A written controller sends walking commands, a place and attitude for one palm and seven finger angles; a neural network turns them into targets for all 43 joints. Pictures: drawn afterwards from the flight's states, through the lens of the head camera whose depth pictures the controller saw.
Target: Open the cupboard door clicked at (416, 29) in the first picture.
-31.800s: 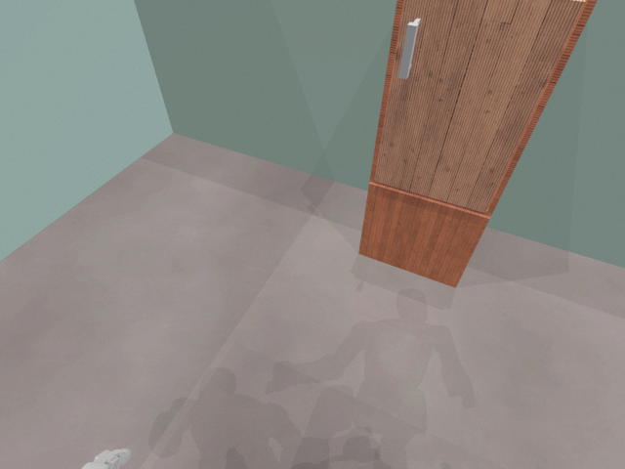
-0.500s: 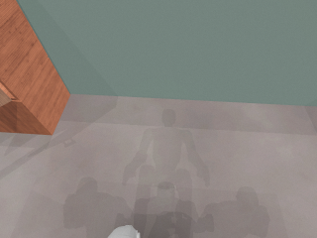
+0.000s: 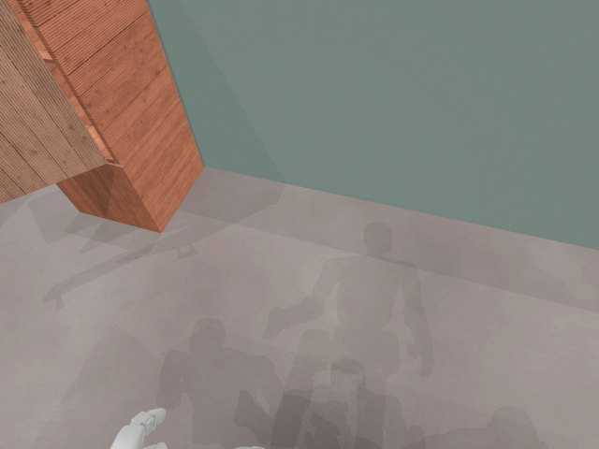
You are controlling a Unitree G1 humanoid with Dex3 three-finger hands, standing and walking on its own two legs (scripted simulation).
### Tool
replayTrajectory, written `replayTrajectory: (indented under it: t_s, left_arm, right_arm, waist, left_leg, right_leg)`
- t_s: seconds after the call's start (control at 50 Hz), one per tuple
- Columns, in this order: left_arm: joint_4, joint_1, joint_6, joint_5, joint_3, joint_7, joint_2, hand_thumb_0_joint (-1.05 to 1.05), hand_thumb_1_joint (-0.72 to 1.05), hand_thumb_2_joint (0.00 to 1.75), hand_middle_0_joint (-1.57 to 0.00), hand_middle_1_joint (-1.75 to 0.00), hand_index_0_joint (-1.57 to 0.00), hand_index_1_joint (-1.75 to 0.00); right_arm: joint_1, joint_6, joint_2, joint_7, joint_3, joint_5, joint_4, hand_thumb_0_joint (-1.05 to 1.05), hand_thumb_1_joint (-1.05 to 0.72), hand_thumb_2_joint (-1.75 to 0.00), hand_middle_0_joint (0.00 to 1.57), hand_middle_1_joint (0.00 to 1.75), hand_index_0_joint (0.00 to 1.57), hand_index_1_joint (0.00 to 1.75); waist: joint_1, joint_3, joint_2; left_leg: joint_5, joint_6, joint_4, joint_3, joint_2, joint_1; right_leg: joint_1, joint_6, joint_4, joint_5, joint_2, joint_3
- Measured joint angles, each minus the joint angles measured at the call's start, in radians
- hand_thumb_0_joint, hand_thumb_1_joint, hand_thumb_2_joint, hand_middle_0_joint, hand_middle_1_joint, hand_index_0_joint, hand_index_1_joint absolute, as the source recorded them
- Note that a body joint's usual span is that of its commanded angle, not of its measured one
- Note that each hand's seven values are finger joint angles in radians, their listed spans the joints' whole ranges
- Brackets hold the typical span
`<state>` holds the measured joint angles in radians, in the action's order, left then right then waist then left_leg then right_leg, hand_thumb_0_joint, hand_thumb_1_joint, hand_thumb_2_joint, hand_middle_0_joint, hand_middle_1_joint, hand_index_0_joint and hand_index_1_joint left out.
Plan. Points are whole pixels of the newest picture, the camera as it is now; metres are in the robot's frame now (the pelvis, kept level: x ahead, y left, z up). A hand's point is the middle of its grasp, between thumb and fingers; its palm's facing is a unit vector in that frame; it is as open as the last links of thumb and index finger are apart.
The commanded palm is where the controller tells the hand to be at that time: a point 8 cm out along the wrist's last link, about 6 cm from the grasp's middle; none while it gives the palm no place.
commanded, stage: turn to face it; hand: left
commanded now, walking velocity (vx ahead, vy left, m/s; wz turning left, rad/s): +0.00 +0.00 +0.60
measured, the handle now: out of the picture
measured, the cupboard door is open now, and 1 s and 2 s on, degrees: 49 49 49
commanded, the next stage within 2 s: take the last steps up to it in 0.96 s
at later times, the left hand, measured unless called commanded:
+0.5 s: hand out of the picture -0.04 +0.23 -0.18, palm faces +0.37 -0.90 -0.24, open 7.3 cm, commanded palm none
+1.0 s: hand out of the picture +0.02 +0.18 -0.15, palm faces +0.46 -0.86 -0.24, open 7.4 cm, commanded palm none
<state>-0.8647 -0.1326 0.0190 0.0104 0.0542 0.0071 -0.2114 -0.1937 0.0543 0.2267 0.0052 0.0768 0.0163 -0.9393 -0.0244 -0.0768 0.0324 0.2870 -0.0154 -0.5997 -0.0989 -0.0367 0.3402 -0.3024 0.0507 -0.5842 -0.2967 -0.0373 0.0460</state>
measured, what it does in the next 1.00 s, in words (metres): steps on the spot, turning left: left foot, then right foot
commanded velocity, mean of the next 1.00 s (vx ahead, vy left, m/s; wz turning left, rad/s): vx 0.00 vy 0.00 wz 0.40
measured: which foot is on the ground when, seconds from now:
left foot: down 0.00-0.00, up 0.02-0.40, down 0.42-0.94, up 0.96-1.00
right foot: down 0.00-0.42, up 0.44-0.92, down 0.94-1.00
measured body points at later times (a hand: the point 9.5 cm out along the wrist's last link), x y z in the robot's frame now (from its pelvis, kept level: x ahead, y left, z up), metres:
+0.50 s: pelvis +0.00 +0.02 +0.00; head +0.04 +0.06 +0.44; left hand -0.06 +0.27 -0.16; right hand +0.21 -0.18 -0.13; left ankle -0.02 +0.10 -0.73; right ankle -0.01 -0.12 -0.68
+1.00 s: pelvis +0.02 -0.02 +0.01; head +0.06 -0.03 +0.45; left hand -0.01 +0.23 -0.13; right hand +0.14 -0.22 -0.16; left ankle -0.03 +0.09 -0.70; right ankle +0.05 -0.11 -0.73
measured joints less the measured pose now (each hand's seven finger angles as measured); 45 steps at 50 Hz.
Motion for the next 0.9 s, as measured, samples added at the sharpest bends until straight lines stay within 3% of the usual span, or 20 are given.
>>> replayTrajectory:
  t_s: [0.06, 0.1, 0.16, 0.28, 0.36, 0.42, 0.44, 0.48, 0.54, 0.6, 0.74, 0.86, 0.9]
  left_arm:
    - [-0.002, -0.005, -0.014, 0.006, -0.018, 0.008, 0.030, 0.00, 0.91, 0.90, -0.20, -0.30, -0.20, -0.29]
    - [-0.005, -0.021, -0.013, 0.004, -0.024, 0.012, 0.043, 0.00, 0.91, 0.90, -0.20, -0.30, -0.21, -0.29]
    - [-0.016, -0.043, -0.011, 0.002, -0.028, 0.015, 0.053, 0.00, 0.91, 0.90, -0.20, -0.30, -0.21, -0.29]
    - [-0.023, -0.070, -0.020, 0.007, -0.019, 0.017, 0.042, 0.00, 0.92, 0.90, -0.21, -0.30, -0.21, -0.30]
    - [-0.034, -0.092, -0.019, 0.014, -0.008, 0.012, 0.017, 0.00, 0.92, 0.90, -0.21, -0.30, -0.21, -0.30]
    - [-0.049, -0.122, -0.012, 0.010, 0.002, 0.006, -0.009, 0.00, 0.91, 0.90, -0.21, -0.30, -0.21, -0.30]
    - [-0.058, -0.126, -0.004, 0.005, 0.007, 0.004, -0.022, 0.00, 0.91, 0.90, -0.21, -0.30, -0.21, -0.30]
    - [-0.075, -0.117, 0.028, 0.003, 0.014, 0.008, -0.040, 0.00, 0.91, 0.90, -0.21, -0.30, -0.21, -0.29]
    - [-0.093, -0.097, 0.051, 0.005, 0.019, 0.010, -0.045, 0.01, 0.91, 0.90, -0.20, -0.30, -0.20, -0.29]
    - [-0.088, -0.078, 0.047, 0.007, 0.020, 0.003, -0.041, 0.01, 0.91, 0.90, -0.20, -0.30, -0.20, -0.29]
    - [-0.074, -0.049, 0.035, 0.006, 0.012, 0.000, -0.020, 0.01, 0.91, 0.90, -0.20, -0.30, -0.20, -0.29]
    - [-0.079, -0.024, 0.032, 0.000, -0.003, 0.001, 0.014, 0.01, 0.91, 0.90, -0.20, -0.30, -0.20, -0.29]
    - [-0.078, -0.018, 0.023, -0.004, -0.008, 0.002, 0.027, 0.01, 0.91, 0.90, -0.20, -0.30, -0.20, -0.29]
  right_arm:
    - [0.001, 0.017, 0.022, 0.002, 0.018, -0.003, -0.017, 0.01, -0.90, -0.90, 0.20, 0.30, 0.20, 0.30]
    - [0.004, 0.026, 0.029, 0.008, 0.022, 0.000, -0.028, 0.01, -0.90, -0.90, 0.20, 0.30, 0.20, 0.30]
    - [0.009, 0.031, 0.028, 0.016, 0.022, -0.001, -0.032, 0.01, -0.90, -0.90, 0.20, 0.30, 0.20, 0.30]
    - [0.038, 0.034, 0.017, 0.021, 0.011, -0.003, -0.035, 0.01, -0.91, -0.90, 0.20, 0.30, 0.20, 0.30]
    - [0.079, 0.027, 0.011, 0.024, 0.002, -0.006, -0.022, 0.01, -0.91, -0.90, 0.20, 0.29, 0.20, 0.30]
    - [0.104, 0.008, 0.008, 0.026, -0.006, -0.005, 0.004, 0.01, -0.91, -0.90, 0.20, 0.29, 0.20, 0.30]
    - [0.112, -0.004, 0.003, 0.025, -0.005, -0.002, 0.012, 0.01, -0.91, -0.90, 0.20, 0.29, 0.20, 0.30]
    - [0.123, -0.021, -0.005, 0.018, -0.011, 0.000, 0.026, 0.00, -0.90, -0.90, 0.20, 0.30, 0.20, 0.30]
    - [0.109, -0.032, -0.010, -0.001, -0.021, 0.002, 0.034, 0.00, -0.90, -0.90, 0.20, 0.30, 0.20, 0.30]
    - [0.087, -0.034, -0.015, -0.012, -0.028, 0.003, 0.025, 0.00, -0.90, -0.90, 0.20, 0.30, 0.20, 0.30]
    - [0.027, -0.036, -0.042, -0.016, -0.040, 0.003, -0.010, 0.00, -0.90, -0.90, 0.20, 0.30, 0.21, 0.30]
    - [-0.020, -0.028, -0.053, -0.016, -0.037, 0.010, -0.040, 0.00, -0.90, -0.90, 0.20, 0.30, 0.21, 0.30]
    - [-0.035, -0.023, -0.050, -0.017, -0.034, 0.008, -0.052, 0.00, -0.90, -0.90, 0.20, 0.30, 0.21, 0.30]
  waist:
    - [-0.010, -0.013, 0.027]
    - [-0.012, -0.014, 0.023]
    - [-0.021, -0.013, 0.006]
    - [-0.002, -0.027, -0.032]
    - [0.026, -0.039, -0.053]
    - [0.037, -0.032, -0.067]
    - [0.035, -0.031, -0.082]
    - [0.040, -0.035, -0.094]
    - [0.040, -0.022, -0.078]
    - [0.043, -0.009, -0.065]
    - [0.034, 0.013, -0.052]
    - [0.003, 0.017, -0.028]
    - [-0.004, 0.019, -0.019]
  left_leg:
    - [0.184, -0.013, -0.307, 0.018, -0.012, 0.098]
    - [0.169, -0.028, -0.490, 0.055, -0.001, 0.149]
    - [0.118, -0.048, -0.581, 0.093, 0.029, 0.175]
    - [0.130, -0.058, -0.390, 0.140, 0.070, 0.117]
    - [0.145, -0.040, -0.199, 0.183, 0.067, 0.045]
    - [0.041, -0.009, -0.020, 0.211, 0.051, -0.036]
    - [0.036, 0.025, -0.019, 0.213, 0.038, -0.031]
    - [0.050, 0.069, -0.054, 0.205, 0.027, -0.014]
    - [0.030, 0.078, -0.014, 0.178, 0.027, -0.030]
    - [-0.014, 0.083, 0.063, 0.158, 0.021, -0.062]
    - [-0.066, 0.080, 0.154, 0.123, 0.009, -0.099]
    - [-0.062, 0.061, 0.132, 0.096, 0.003, -0.083]
    - [-0.052, 0.049, 0.107, 0.087, -0.001, -0.067]
  right_leg:
    - [0.017, -0.062, -0.021, -0.033, -0.013, 0.051]
    - [0.046, -0.071, 0.009, -0.032, -0.029, 0.076]
    - [0.084, -0.070, 0.061, -0.014, -0.049, 0.116]
    - [0.118, -0.064, 0.079, -0.022, -0.088, 0.206]
    - [0.111, -0.047, 0.024, -0.057, -0.118, 0.255]
    - [0.085, -0.023, -0.064, -0.105, -0.145, 0.280]
    - [0.054, -0.011, -0.131, -0.128, -0.160, 0.258]
    - [-0.029, 0.005, -0.317, -0.239, -0.136, 0.148]
    - [-0.126, 0.015, -0.508, -0.222, -0.089, 0.050]
    - [-0.181, 0.023, -0.568, -0.130, -0.074, -0.003]
    - [-0.179, 0.036, -0.470, -0.064, -0.059, -0.031]
    - [-0.073, 0.021, -0.230, -0.118, -0.020, -0.011]
    - [-0.016, 0.012, -0.113, -0.073, -0.003, -0.001]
